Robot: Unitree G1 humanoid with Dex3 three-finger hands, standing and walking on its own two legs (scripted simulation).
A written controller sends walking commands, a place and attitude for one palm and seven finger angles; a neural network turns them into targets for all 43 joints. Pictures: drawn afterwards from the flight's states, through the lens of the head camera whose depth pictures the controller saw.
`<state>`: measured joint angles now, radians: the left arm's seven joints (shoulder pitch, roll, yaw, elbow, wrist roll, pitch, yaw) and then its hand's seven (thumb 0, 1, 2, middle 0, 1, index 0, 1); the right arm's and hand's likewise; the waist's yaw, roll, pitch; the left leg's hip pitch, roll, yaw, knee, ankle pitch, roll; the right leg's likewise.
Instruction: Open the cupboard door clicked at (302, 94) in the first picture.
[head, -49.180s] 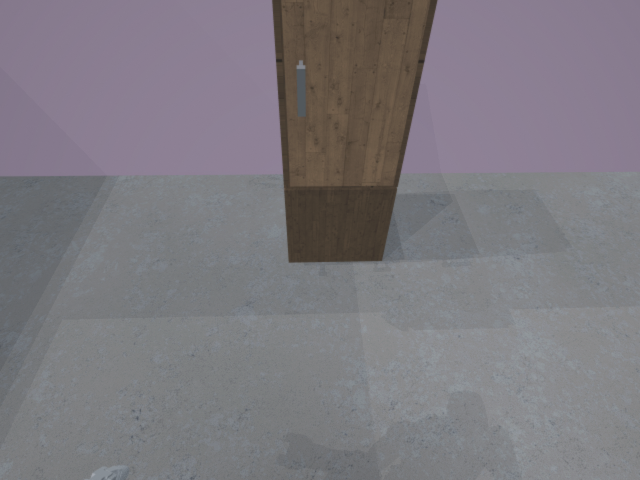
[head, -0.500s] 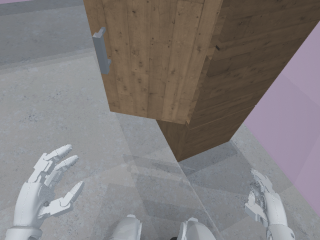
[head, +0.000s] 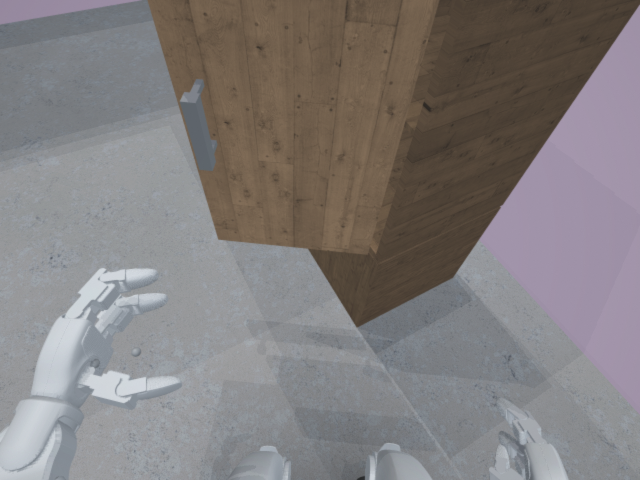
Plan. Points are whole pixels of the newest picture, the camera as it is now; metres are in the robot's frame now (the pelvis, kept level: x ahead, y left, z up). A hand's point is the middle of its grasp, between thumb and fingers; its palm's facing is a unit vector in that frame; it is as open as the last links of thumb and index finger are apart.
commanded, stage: raise the hand with hooked fingers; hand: left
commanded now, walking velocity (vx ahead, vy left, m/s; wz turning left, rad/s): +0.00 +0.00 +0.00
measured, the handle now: (203, 126) +0.58 +0.22 +0.07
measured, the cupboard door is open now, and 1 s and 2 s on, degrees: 56 56 56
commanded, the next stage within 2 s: move the hooked fingers beside the handle in 1.06 s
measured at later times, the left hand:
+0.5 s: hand (99, 282) +0.30 +0.26 +0.09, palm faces +0.00 -1.00 -0.05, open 13.9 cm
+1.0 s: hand (116, 277) +0.31 +0.25 +0.09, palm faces -0.01 -1.00 -0.04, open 14.0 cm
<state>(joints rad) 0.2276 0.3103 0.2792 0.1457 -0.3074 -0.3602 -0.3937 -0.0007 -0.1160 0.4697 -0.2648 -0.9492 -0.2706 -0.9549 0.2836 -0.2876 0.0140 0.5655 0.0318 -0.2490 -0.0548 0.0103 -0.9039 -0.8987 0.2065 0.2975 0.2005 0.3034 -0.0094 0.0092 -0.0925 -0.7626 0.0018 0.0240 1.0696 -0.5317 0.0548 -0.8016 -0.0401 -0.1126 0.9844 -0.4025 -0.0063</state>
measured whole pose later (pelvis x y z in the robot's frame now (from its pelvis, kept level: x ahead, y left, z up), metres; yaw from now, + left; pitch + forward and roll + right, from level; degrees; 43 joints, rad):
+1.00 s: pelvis +0.02 -0.02 +0.03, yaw -1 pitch +10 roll -2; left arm -0.04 0.42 0.43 0.44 -0.35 -0.29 -0.53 -0.01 -0.50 0.30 -0.30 -1.20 -0.30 -1.20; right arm 0.29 -0.28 0.04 0.55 0.04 -0.19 -0.07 0.01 -0.91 -0.90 0.21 0.30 0.20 0.30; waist -0.01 0.01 -0.07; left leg -0.60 0.02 0.02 0.89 -0.47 0.02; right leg -0.65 -0.01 -0.11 0.83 -0.36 -0.03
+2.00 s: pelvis +0.01 -0.01 +0.01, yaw -2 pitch +16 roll -3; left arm -0.58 0.60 0.51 0.98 -0.24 -0.35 -0.59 -0.01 -0.50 0.30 -0.30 -1.20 -0.30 -1.20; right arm 0.34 -0.29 0.05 0.58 0.03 -0.07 -0.06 0.00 -0.91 -0.90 0.21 0.30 0.20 0.30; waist -0.08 -0.01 -0.08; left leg -0.77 0.03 0.04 0.97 -0.49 0.04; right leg -0.82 -0.01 -0.09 0.88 -0.35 -0.02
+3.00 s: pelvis +0.01 +0.00 -0.01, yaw -4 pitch +26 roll -6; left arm -0.97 0.91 0.59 1.29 -0.08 -0.30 -0.60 -0.01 -0.50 0.30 -0.29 -1.20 -0.30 -1.20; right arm 0.41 -0.30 0.09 0.56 0.00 0.09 -0.04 0.00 -0.91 -0.90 0.21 0.30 0.20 0.30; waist -0.21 0.00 -0.07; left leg -1.01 0.06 0.02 1.09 -0.53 0.05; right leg -1.03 0.02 -0.11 0.92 -0.35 -0.01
